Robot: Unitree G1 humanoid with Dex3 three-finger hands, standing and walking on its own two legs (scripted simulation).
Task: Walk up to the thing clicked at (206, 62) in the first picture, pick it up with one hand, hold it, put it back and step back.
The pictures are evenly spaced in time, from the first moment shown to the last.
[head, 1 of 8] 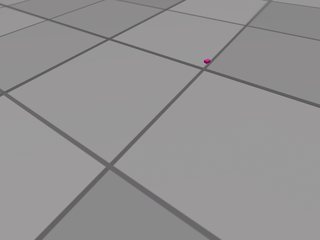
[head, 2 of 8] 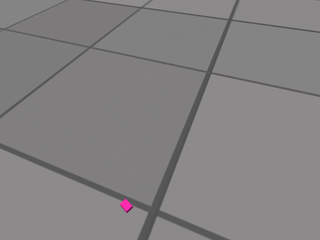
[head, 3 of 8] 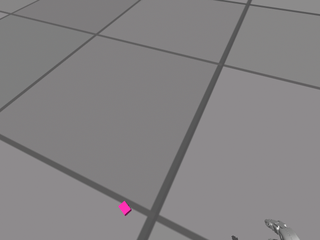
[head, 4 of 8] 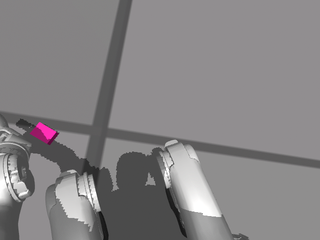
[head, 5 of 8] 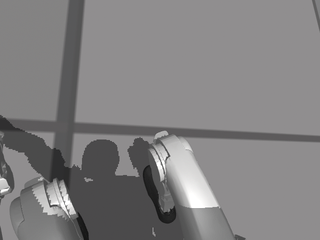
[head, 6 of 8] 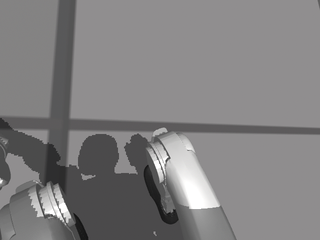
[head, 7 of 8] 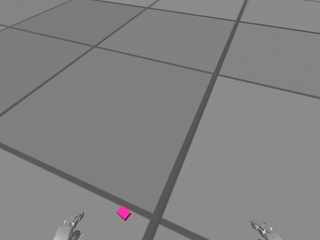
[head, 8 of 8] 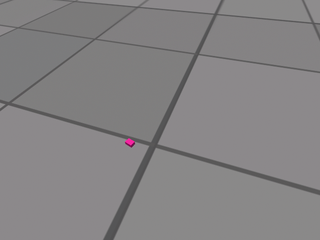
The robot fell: no
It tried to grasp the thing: yes
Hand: left
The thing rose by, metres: 0.67
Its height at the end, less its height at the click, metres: +0.00
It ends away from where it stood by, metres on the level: 0.02
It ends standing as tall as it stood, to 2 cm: yes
